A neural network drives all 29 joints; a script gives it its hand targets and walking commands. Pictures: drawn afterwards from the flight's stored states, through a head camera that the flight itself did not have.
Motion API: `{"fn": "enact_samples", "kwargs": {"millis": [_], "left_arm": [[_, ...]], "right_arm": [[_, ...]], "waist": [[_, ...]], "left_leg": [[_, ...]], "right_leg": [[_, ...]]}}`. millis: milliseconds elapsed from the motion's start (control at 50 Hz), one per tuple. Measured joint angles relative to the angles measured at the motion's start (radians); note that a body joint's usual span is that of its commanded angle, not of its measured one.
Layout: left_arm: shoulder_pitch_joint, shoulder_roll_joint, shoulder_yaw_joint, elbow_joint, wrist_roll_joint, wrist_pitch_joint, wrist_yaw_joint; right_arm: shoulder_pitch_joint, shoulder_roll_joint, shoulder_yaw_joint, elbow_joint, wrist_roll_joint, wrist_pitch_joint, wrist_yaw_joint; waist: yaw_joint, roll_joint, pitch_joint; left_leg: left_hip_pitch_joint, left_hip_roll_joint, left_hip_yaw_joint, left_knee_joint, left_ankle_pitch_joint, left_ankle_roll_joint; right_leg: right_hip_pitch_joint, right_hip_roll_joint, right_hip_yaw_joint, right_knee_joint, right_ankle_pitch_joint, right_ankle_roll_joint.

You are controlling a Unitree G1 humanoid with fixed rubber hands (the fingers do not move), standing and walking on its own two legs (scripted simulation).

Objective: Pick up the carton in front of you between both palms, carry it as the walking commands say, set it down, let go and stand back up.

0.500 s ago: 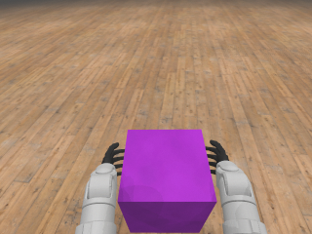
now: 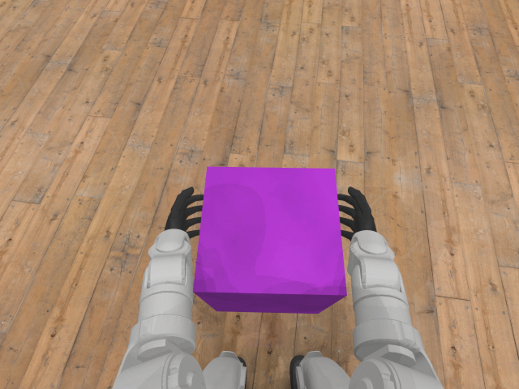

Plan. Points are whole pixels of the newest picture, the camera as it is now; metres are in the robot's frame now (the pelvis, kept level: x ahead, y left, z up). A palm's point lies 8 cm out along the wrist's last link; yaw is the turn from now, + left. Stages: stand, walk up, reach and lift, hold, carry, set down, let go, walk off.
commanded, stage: set down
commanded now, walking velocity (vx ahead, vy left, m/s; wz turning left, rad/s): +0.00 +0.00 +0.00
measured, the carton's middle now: (268, 248) +0.35 +0.01 -0.12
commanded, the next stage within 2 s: none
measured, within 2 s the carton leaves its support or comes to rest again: rests again in 1.98 s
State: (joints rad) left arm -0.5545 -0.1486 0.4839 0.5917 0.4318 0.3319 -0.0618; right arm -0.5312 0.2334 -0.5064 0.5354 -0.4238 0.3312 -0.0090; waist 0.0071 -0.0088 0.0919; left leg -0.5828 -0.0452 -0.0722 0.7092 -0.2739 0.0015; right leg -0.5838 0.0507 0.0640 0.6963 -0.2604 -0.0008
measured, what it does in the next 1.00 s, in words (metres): lowers itself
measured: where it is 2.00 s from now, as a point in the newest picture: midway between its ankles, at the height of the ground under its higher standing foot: outside the picture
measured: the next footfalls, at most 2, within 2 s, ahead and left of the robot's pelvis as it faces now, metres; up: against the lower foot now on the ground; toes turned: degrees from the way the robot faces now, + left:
none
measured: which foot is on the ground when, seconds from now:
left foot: down 0.00-1.00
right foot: down 0.00-1.00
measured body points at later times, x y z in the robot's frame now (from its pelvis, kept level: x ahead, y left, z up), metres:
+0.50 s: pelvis -0.02 +0.01 -0.13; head +0.20 +0.02 +0.27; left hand +0.42 +0.17 -0.21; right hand +0.40 -0.13 -0.21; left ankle +0.05 +0.12 -0.71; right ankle +0.05 -0.12 -0.71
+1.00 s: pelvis -0.05 +0.01 -0.26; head +0.25 +0.03 +0.08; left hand +0.46 +0.18 -0.37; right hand +0.43 -0.12 -0.37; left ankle +0.05 +0.12 -0.71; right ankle +0.05 -0.12 -0.71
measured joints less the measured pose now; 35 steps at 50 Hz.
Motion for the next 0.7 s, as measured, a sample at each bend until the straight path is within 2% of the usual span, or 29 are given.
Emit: {"fn": "enact_samples", "kwargs": {"millis": [120,240,500,700], "left_arm": [[0.005,0.046,-0.085,-0.016,-0.128,-0.153,0.034],[-0.018,0.079,-0.135,-0.035,-0.222,-0.185,0.056],[-0.183,0.114,-0.080,0.070,-0.196,-0.116,0.053],[-0.309,0.180,-0.111,0.131,-0.233,-0.125,0.064]], "right_arm": [[0.021,-0.026,0.080,-0.031,0.129,-0.157,-0.045],[0.009,-0.048,0.121,-0.062,0.219,-0.193,-0.069],[-0.147,-0.059,0.033,0.017,0.185,-0.125,-0.072],[-0.256,-0.094,0.038,0.055,0.227,-0.139,-0.107]], "waist": [[0.001,-0.003,-0.047],[-0.001,-0.005,-0.173],[-0.004,-0.008,-0.300],[-0.004,-0.012,-0.286]], "left_leg": [[-0.346,-0.008,-0.002,0.154,-0.030,-0.004],[-0.629,-0.023,-0.006,0.322,-0.082,-0.005],[-0.963,-0.044,0.004,0.599,-0.169,-0.003],[-1.205,-0.057,0.002,0.813,-0.216,-0.012]], "right_leg": [[-0.343,0.010,0.003,0.148,-0.027,0.009],[-0.626,0.021,0.013,0.315,-0.080,0.022],[-0.959,0.038,0.020,0.592,-0.168,0.039],[-1.197,0.058,0.013,0.799,-0.215,0.051]]}}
